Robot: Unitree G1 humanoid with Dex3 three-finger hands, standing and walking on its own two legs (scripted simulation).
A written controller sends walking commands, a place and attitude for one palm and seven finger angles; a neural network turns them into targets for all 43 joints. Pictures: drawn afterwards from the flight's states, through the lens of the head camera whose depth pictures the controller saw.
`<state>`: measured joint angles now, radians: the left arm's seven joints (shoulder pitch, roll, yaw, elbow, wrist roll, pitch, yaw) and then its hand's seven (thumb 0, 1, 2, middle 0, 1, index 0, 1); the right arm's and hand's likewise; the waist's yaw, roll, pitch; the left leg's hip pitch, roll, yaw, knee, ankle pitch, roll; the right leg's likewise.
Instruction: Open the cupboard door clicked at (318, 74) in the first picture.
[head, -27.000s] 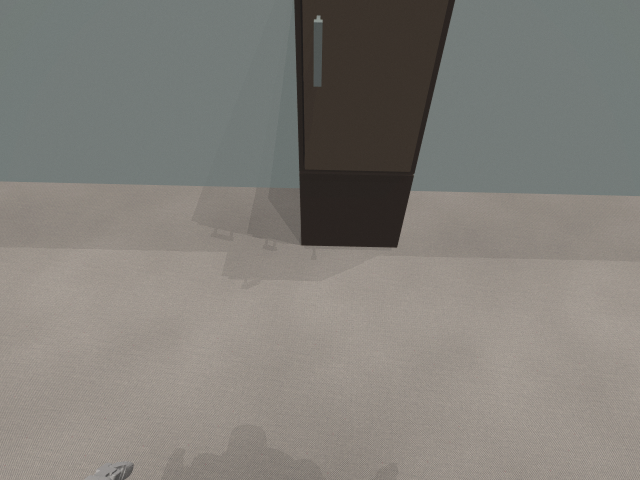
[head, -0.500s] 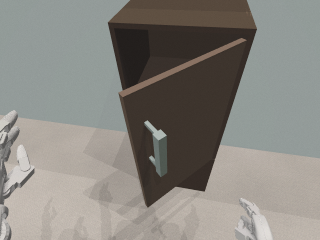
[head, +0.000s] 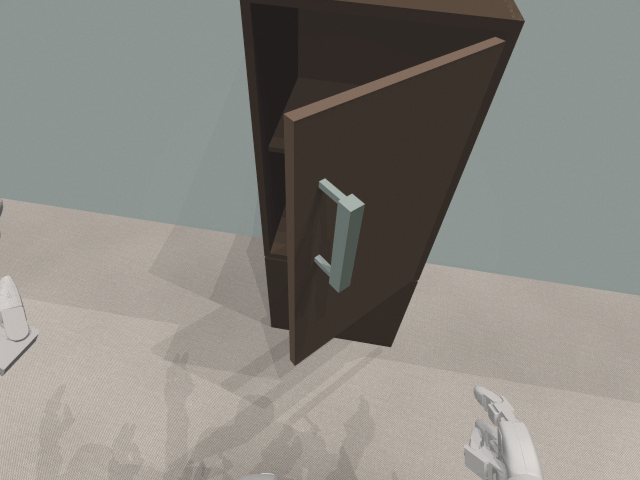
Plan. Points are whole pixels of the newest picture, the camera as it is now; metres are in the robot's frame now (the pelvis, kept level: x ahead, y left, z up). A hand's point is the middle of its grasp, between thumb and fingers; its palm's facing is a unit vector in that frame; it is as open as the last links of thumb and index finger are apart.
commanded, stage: step back with the hand held close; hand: left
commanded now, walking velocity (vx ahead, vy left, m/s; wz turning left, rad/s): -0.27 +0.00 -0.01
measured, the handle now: (334, 238) +0.40 +0.01 +0.08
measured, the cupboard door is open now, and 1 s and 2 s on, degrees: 48 48 48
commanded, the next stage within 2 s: stop stepping back and stand still in 0.44 s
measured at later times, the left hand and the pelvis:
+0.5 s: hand out of the picture +0.10 +0.27 +0.19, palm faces +0.42 -0.83 -0.37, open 7.5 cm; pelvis -0.11 +0.01 +0.01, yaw -1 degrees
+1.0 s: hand out of the picture -0.02 +0.22 +0.17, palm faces +0.35 -0.83 -0.44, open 7.5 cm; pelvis -0.23 -0.02 +0.01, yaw -1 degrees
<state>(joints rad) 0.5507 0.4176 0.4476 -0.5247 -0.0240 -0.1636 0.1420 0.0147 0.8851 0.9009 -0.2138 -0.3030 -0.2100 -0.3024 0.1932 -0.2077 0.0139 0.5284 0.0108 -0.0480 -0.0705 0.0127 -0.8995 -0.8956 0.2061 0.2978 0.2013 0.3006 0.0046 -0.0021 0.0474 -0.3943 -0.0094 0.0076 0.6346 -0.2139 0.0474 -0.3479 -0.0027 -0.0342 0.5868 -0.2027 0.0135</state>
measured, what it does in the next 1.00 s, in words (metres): walks backwards: right foot, then left foot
